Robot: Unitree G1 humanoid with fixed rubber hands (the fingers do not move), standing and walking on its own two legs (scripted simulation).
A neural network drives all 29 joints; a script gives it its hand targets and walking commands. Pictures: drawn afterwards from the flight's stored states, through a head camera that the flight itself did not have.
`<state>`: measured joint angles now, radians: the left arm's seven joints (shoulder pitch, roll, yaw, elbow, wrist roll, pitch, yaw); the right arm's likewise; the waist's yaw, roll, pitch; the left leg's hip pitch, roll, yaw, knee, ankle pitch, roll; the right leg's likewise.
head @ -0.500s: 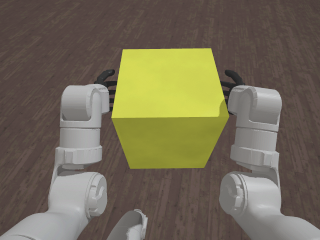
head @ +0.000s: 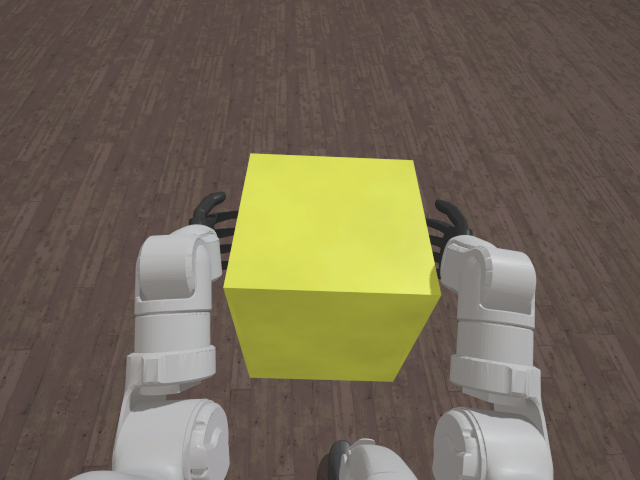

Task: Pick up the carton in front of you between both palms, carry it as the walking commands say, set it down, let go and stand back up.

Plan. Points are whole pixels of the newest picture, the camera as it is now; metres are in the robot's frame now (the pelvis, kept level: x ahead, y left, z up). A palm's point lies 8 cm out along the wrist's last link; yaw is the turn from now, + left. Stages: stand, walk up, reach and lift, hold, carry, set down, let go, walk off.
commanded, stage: carry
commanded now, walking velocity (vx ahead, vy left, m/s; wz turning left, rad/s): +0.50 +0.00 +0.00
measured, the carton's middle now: (326, 275) +0.36 -0.02 +0.02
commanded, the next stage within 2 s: none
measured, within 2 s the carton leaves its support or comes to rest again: neither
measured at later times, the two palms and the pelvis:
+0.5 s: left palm (192, 110) +0.61 +0.18 +0.10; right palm (380, 110) +0.62 -0.12 +0.11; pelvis +0.36 +0.02 -0.02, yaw +1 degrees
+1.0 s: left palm (244, 33) +0.91 +0.12 +0.08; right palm (382, 40) +0.93 -0.18 +0.08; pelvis +0.65 -0.04 +0.00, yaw +3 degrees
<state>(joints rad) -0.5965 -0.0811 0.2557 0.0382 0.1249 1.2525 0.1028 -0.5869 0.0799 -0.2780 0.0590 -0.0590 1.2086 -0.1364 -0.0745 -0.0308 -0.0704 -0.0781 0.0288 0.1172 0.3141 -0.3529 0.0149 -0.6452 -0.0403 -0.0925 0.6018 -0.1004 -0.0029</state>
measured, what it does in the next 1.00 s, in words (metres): walks ahead: right foot, then left foot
